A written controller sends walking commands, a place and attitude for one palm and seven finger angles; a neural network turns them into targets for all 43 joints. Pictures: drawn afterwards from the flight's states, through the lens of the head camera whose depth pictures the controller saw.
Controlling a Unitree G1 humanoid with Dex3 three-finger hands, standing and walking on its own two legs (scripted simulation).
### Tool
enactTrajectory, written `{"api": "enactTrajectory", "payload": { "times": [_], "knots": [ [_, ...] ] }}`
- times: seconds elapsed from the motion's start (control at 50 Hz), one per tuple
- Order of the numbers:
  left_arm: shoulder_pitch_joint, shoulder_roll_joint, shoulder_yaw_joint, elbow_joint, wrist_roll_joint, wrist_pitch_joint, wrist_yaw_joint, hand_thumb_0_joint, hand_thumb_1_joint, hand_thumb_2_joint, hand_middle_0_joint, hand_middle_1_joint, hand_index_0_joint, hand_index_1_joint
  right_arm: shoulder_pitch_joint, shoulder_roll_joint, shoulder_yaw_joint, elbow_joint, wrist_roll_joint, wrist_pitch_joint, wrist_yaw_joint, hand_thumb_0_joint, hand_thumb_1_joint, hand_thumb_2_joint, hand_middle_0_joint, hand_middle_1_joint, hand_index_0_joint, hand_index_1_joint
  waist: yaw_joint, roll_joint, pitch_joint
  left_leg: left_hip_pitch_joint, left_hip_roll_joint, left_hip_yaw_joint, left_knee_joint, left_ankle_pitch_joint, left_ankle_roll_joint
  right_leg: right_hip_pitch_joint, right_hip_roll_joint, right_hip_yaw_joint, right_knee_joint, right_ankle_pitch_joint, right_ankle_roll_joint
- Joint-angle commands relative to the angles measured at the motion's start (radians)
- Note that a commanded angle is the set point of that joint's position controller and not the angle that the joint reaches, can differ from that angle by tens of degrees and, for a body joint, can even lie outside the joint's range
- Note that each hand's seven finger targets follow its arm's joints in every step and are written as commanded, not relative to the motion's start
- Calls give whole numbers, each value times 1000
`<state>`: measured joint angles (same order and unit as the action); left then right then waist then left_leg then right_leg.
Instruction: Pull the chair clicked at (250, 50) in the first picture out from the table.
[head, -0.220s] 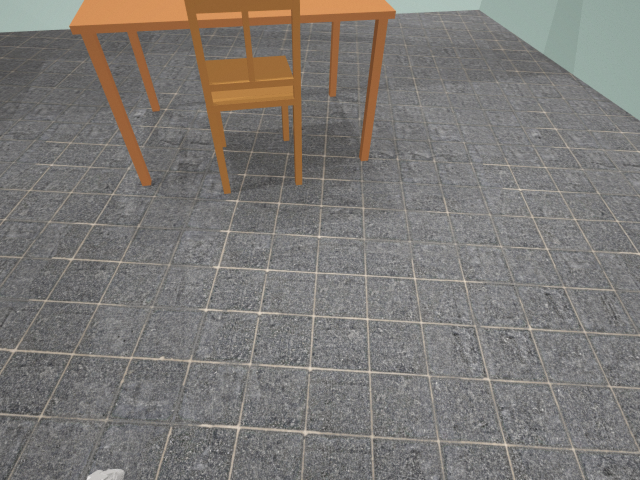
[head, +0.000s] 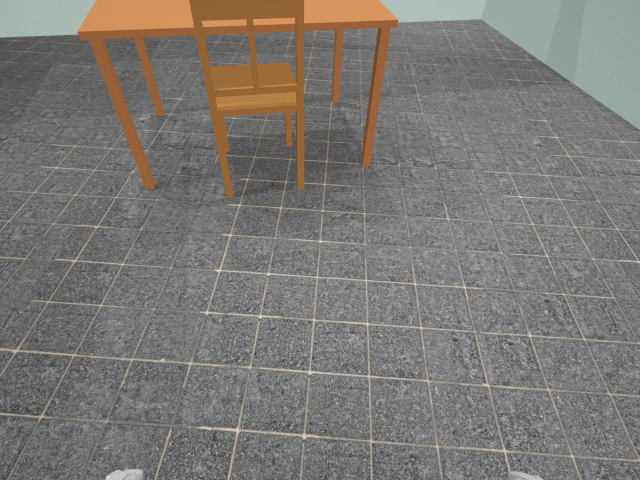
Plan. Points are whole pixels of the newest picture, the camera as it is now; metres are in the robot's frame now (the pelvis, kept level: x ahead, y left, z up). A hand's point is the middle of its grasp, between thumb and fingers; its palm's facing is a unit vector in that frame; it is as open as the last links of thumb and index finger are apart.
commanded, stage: stand and wait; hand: left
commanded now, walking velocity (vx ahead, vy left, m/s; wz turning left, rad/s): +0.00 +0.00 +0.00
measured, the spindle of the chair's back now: (252, 54) +1.51 +0.34 -0.11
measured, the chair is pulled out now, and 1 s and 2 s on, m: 0.00 0.00 0.00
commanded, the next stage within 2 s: look at it before walking up in 0.60 s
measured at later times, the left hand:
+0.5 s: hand out of the picture +0.06 +0.24 -0.16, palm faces -0.02 -0.94 -0.34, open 7.4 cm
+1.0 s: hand out of the picture +0.07 +0.23 -0.15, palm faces -0.02 -0.94 -0.33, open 7.4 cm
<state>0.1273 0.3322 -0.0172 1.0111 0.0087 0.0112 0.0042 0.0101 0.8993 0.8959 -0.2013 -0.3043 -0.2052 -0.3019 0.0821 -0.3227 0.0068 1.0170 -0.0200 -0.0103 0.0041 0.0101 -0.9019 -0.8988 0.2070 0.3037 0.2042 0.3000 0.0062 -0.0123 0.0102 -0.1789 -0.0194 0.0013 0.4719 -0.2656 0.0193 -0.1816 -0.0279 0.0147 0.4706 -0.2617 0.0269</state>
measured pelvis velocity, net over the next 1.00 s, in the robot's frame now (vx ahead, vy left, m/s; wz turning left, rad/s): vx -0.01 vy -0.01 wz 0.00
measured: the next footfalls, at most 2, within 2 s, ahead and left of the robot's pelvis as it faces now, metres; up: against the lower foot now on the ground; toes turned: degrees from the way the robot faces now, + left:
none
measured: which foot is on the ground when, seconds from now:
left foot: down 0.00-1.00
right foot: down 0.00-1.00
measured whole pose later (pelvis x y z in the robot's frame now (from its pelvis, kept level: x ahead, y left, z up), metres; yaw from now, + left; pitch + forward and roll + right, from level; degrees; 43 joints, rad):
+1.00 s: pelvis -0.01 -0.01 +0.01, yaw +0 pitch -2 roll +0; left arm 0.13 0.34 -0.01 1.08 0.01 0.00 0.00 0.01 0.90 0.90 -0.20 -0.30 -0.21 -0.30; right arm 0.11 -0.33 0.01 1.11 -0.01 -0.01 0.00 0.01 -0.90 -0.90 0.21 0.30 0.20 0.30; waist 0.00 -0.01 0.03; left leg -0.15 0.00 -0.01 0.38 -0.21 0.00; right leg -0.15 -0.01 0.01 0.39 -0.21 0.01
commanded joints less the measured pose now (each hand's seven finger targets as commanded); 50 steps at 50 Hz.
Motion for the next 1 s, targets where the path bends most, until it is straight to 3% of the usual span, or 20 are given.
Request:
{"api": "enactTrajectory", "payload": {
  "times": [0.0,0.84,0.98],
  "knots": [
    [-40,207,49,-59,2,-29,11,0,900,900,-200,-300,-200,-300,-46,-211,-49,-56,7,-23,-16,0,-900,-900,200,300,200,300,-5,14,-53,15,120,-99,-96,204,28,15,-85,69,-75,163,-54],
    [-35,209,48,6,3,-33,8,0,900,900,-200,-300,-200,-300,-24,-215,-39,32,12,-22,-14,0,-900,-900,200,300,200,300,-2,13,-21,30,132,-106,-158,166,13,25,-91,87,-145,131,-52],
    [-29,209,49,6,2,-37,9,0,900,900,-200,-300,-200,-300,-21,-217,-40,32,12,-22,-14,0,-900,-900,200,300,200,300,-4,1,-52,56,133,-101,-148,196,11,36,-94,91,-145,167,-55]
  ]
}}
